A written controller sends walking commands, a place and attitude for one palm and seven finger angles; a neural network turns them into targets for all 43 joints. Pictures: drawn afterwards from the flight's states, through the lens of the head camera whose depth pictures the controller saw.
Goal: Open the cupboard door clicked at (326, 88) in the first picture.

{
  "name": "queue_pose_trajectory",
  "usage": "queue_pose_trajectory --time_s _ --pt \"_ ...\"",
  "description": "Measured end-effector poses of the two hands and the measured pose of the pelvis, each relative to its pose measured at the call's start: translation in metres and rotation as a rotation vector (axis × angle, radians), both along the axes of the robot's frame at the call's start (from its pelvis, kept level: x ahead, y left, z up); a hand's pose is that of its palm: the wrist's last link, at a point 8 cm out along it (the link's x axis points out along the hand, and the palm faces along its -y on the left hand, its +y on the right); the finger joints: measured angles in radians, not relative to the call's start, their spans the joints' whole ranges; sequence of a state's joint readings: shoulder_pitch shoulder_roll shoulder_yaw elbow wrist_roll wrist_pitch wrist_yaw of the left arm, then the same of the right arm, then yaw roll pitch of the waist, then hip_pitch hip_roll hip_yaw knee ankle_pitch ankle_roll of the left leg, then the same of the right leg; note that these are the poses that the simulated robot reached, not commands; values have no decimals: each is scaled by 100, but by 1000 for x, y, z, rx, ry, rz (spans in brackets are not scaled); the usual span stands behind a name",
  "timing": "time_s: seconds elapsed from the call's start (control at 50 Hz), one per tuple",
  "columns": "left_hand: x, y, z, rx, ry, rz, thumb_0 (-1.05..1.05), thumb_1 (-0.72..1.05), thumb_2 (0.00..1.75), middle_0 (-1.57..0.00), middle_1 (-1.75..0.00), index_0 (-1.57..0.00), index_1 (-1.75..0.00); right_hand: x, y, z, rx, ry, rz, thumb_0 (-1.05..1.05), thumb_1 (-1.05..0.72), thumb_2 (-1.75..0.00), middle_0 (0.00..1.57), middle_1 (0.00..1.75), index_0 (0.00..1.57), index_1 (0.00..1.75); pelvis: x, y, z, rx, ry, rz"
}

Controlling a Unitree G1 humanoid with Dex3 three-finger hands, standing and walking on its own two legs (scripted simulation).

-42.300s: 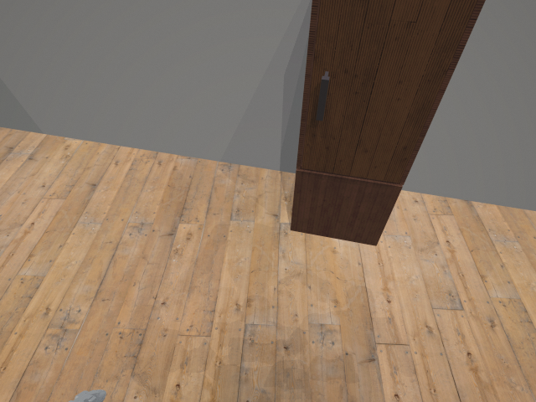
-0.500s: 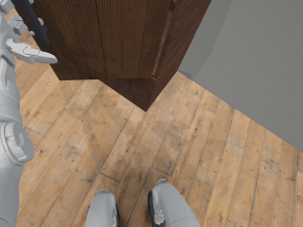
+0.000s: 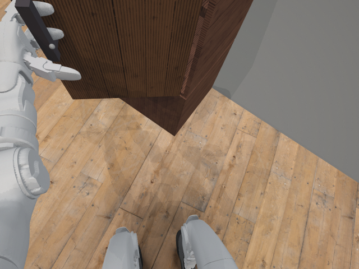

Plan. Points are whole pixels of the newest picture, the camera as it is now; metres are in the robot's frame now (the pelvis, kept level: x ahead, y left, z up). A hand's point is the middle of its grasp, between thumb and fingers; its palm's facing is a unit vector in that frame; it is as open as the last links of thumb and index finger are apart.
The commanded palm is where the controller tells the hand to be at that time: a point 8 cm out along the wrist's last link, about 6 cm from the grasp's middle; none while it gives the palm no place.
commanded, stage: slide the fingers in behind the handle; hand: left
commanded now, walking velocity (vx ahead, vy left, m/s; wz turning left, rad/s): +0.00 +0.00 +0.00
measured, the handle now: (42, 26) +0.61 +0.20 +0.07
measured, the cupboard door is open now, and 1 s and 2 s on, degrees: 41 41 85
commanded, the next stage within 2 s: close the thumb around the handle in 0.14 s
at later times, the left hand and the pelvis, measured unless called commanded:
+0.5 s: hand (50, 47) +0.56 +0.18 +0.07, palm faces -0.01 -1.00 -0.02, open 12.1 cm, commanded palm +0.54 +0.22 +0.07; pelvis +0.00 +0.00 +0.00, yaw +0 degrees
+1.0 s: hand (54, 46) +0.56 +0.18 +0.07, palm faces -0.03 -1.00 -0.01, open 5.5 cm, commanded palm +0.55 +0.22 +0.07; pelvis +0.00 +0.00 +0.00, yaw +0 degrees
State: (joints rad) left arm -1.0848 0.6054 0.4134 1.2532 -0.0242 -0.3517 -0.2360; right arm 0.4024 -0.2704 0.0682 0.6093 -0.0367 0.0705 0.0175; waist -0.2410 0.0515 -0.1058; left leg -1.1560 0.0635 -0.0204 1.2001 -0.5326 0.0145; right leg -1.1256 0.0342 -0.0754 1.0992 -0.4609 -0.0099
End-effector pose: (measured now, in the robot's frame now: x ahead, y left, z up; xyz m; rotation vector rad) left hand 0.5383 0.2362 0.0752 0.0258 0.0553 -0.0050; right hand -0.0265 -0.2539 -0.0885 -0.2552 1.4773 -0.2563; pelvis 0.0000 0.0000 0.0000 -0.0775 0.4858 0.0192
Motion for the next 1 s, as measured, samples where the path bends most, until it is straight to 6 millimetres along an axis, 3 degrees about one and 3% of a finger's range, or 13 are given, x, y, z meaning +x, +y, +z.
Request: queue_pose_trajectory --time_s 0.38,0.52,0.84,1.0 --pt "-2 2 0 -13 -11 -5 -2 -42 33 -31 -121 -30 -121 -7 1 -1 -1 20 -4 0 -90 -90 20 30 20 30 -2 1 -1 1 5 -1" --pt "-2 2 0 -7 -3 -7 -1 -15 45 -33 -124 -32 -124 -6 1 1 -5 16 -1 0 -90 -90 20 30 20 30 -1 2 0 -1 2 2" --pt "3 1 -6 -15 13 -2 0 67 80 -39 -133 -38 -133 -8 4 -1 -2 27 -6 0 -90 -90 20 30 20 30 -1 3 -2 -1 9 -2" --pt "6 -1 -6 -14 2 -20 0 74 84 -39 -135 -39 -135 -8 4 -2 -10 22 -9 0 -90 -90 20 30 21 30 -1 3 -3 -3 16 -4"
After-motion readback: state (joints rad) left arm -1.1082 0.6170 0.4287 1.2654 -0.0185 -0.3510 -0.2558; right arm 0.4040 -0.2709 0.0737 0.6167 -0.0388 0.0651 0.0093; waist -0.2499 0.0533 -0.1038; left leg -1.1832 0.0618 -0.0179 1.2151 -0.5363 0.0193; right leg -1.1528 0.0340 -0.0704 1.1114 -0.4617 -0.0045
